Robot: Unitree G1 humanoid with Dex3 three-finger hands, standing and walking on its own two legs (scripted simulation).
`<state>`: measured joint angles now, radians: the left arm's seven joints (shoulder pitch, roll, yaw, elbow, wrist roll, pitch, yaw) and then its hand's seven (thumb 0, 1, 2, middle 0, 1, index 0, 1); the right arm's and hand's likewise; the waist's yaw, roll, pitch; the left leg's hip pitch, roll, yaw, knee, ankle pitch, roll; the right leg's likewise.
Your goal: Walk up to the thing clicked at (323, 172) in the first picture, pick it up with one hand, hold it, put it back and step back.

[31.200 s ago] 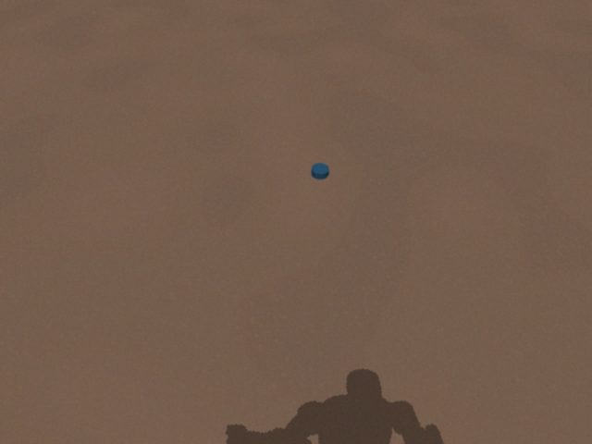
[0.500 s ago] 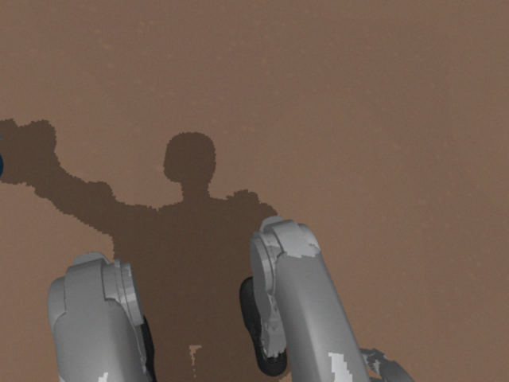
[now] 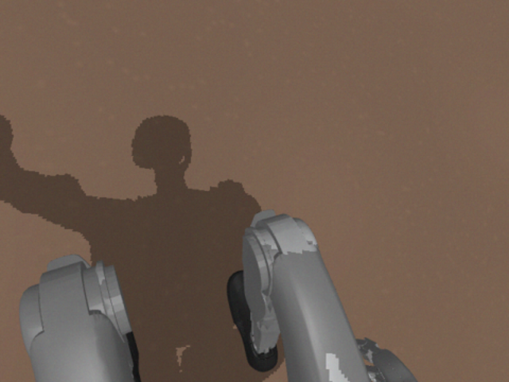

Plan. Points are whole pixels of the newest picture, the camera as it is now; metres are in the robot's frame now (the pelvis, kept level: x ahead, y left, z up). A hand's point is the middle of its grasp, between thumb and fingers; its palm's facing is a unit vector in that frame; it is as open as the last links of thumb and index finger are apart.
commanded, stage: rest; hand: left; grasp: from above
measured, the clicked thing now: out of the picture +0.46 +0.37 -0.22
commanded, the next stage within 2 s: open in 1.34 s
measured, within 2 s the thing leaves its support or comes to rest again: rests again in 1.10 s
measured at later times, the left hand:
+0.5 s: hand out of the picture +0.46 +0.34 -0.23, palm faces -0.45 -0.13 -0.88, open 9.9 cm
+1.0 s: hand out of the picture +0.46 +0.34 -0.25, palm faces -0.44 -0.13 -0.89, open 9.9 cm
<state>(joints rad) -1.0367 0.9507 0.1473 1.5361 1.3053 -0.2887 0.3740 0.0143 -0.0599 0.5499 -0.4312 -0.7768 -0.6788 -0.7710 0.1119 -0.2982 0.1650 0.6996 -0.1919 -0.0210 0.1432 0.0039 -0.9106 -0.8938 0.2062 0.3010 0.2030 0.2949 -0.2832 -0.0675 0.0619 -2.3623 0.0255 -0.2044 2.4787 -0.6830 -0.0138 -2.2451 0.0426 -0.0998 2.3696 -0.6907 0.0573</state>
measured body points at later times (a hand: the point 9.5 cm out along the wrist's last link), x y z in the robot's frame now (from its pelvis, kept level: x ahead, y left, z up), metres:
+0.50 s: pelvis +0.00 +0.00 -0.01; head +0.27 +0.12 +0.33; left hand +0.48 +0.35 -0.18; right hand +0.05 -0.26 -0.08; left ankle +0.07 +0.13 -0.28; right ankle +0.10 -0.13 -0.28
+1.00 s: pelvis +0.00 +0.01 -0.01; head +0.28 +0.13 +0.32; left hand +0.48 +0.35 -0.20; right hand +0.06 -0.25 -0.07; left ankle +0.07 +0.13 -0.28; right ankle +0.10 -0.13 -0.28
